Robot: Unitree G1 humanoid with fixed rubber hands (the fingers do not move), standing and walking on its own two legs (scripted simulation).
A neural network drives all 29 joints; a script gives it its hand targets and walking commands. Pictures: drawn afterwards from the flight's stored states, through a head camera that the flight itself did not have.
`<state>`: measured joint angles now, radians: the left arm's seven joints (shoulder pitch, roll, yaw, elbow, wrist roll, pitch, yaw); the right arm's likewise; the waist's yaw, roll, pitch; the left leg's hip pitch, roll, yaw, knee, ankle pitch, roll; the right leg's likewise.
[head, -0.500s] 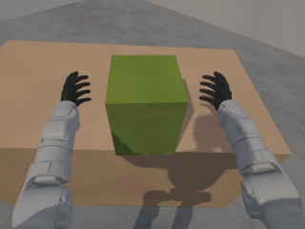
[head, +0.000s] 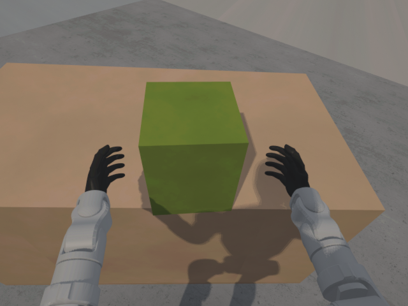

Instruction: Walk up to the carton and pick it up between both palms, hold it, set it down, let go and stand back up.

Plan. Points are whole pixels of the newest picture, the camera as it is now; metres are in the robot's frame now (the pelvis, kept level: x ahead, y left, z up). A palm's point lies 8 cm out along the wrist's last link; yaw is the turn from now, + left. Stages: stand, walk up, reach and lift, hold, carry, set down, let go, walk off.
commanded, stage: set down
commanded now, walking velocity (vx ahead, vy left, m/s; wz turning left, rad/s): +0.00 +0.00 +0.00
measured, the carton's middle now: (190, 149) +0.46 +0.05 +0.03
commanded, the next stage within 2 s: let go in 1.78 s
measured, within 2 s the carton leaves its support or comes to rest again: neither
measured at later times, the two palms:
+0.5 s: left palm (100, 223) +0.27 +0.21 +0.02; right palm (300, 225) +0.28 -0.19 +0.02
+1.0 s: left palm (90, 249) +0.23 +0.23 -0.02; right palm (300, 257) +0.23 -0.19 -0.02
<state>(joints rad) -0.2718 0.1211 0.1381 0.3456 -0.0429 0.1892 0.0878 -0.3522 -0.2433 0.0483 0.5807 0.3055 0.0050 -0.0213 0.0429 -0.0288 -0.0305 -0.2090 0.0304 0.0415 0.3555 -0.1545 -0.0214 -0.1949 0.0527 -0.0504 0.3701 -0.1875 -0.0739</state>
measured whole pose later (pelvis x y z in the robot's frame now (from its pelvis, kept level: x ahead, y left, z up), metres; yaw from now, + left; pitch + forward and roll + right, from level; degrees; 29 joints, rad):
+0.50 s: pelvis +0.01 +0.01 +0.00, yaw -1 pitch -1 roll +1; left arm 0.01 0.10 0.07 0.40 -0.03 -0.10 0.11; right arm -0.03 -0.21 0.07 0.53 0.25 -0.21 0.02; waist 0.03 -0.03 -0.03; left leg -0.14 0.02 0.05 0.35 -0.18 -0.01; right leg -0.14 0.05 -0.03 0.37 -0.21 -0.06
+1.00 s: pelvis +0.03 +0.02 +0.00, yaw -2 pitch -3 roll +0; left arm 0.18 0.13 0.03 0.35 -0.02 0.04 0.08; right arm 0.16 -0.21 0.04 0.50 0.15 -0.16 0.05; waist 0.04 -0.02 0.00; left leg -0.07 0.01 0.07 0.33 -0.20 0.00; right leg -0.05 0.04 0.00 0.32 -0.21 -0.04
